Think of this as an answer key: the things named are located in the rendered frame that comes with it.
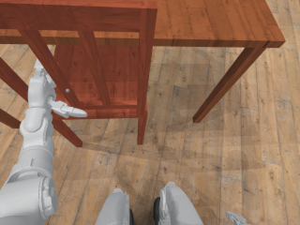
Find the robot left thigh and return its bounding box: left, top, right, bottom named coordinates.
left=95, top=192, right=130, bottom=225

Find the table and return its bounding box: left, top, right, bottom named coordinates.
left=0, top=0, right=286, bottom=128

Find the robot right hand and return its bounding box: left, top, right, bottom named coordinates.
left=225, top=211, right=250, bottom=225

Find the left robot forearm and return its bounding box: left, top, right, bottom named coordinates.
left=0, top=107, right=55, bottom=192

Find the robot left hand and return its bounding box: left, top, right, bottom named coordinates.
left=27, top=47, right=87, bottom=118

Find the robot right thigh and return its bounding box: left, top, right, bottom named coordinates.
left=159, top=186, right=204, bottom=225

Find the robot thigh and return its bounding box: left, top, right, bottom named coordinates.
left=159, top=186, right=204, bottom=225
left=95, top=192, right=130, bottom=225

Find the chair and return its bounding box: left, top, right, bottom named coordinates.
left=0, top=0, right=158, bottom=147

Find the left robot upper arm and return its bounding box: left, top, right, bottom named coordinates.
left=0, top=175, right=58, bottom=225

